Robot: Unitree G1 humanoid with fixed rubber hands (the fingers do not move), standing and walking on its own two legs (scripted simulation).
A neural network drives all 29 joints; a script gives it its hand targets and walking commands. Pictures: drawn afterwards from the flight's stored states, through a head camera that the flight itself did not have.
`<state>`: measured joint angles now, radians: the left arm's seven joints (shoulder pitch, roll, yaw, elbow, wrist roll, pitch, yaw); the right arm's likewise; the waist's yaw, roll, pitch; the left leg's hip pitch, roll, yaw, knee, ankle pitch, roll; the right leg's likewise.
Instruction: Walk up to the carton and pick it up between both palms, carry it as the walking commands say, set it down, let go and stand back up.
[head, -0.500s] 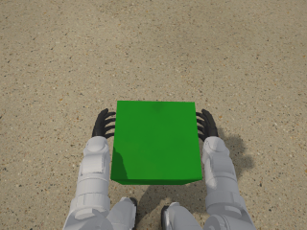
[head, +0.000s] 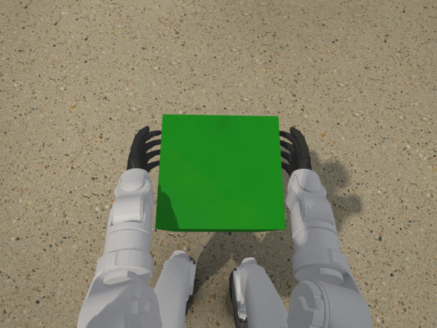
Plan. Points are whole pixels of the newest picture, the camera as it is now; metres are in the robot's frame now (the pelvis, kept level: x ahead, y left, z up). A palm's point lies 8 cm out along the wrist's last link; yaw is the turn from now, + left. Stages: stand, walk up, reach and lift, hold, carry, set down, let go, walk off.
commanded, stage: set down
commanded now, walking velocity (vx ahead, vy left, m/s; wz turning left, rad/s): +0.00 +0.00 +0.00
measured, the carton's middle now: (218, 182) +0.38 +0.00 -0.14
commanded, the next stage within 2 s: none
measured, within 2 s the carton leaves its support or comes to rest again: neither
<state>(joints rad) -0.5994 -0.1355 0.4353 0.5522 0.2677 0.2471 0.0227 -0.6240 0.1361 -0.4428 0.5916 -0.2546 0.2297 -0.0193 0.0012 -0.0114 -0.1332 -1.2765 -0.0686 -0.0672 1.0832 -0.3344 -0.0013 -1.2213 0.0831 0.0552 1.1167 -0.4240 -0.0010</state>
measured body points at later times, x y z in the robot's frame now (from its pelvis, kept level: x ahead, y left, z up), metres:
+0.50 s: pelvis -0.01 +0.00 -0.07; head +0.21 +0.02 +0.32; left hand +0.42 +0.16 -0.16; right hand +0.43 -0.15 -0.15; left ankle +0.08 +0.11 -0.64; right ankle +0.04 -0.11 -0.64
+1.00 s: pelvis -0.03 +0.00 -0.15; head +0.24 +0.02 +0.21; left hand +0.45 +0.16 -0.25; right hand +0.45 -0.15 -0.24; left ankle +0.08 +0.11 -0.64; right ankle +0.04 -0.11 -0.64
